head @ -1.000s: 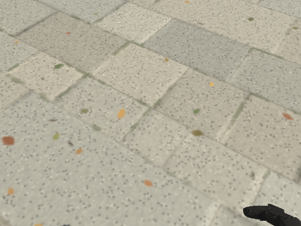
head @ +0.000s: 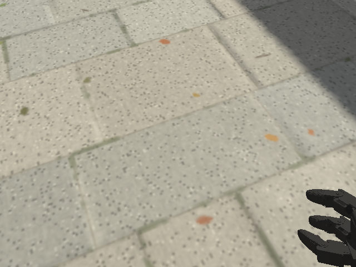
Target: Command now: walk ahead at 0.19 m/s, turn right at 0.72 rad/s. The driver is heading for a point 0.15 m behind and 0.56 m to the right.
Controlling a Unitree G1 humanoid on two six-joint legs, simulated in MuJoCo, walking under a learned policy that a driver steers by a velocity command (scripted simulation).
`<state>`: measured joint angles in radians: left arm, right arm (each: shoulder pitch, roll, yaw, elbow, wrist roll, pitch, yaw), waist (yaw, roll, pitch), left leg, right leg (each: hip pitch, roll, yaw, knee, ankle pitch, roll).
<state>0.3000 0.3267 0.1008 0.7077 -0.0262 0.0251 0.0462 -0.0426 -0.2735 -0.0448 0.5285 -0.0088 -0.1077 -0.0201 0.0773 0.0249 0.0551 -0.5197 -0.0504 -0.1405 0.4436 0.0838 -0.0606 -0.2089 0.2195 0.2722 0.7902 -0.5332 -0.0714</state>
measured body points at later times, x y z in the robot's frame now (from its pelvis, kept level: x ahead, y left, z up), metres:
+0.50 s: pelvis +0.07 +0.01 +0.02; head +0.07 -0.01 +0.47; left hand +0.26 +0.23 -0.07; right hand +0.16 -0.27 -0.09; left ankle +0.15 +0.14 -0.71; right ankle +0.07 -0.09 -0.71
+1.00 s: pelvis +0.15 -0.03 +0.03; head +0.12 -0.05 +0.48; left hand +0.43 +0.13 -0.03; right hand +0.08 -0.33 -0.09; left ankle +0.15 +0.14 -0.71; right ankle +0.14 -0.17 -0.65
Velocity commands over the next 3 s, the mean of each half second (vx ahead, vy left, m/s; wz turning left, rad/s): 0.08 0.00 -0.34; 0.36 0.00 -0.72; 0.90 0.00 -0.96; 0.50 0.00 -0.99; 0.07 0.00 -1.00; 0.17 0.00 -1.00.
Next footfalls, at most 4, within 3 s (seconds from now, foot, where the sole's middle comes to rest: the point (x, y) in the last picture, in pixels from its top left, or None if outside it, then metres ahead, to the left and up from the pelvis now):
0.34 right None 0.11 -0.09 -0.75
1.10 right None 0.18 -0.20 -0.75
1.52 left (327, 225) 0.62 -0.45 -0.75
1.92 right None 0.53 -0.82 -0.75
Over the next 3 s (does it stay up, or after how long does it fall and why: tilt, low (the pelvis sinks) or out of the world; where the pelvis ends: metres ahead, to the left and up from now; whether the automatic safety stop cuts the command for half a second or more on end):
stays up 0.57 -0.81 0.04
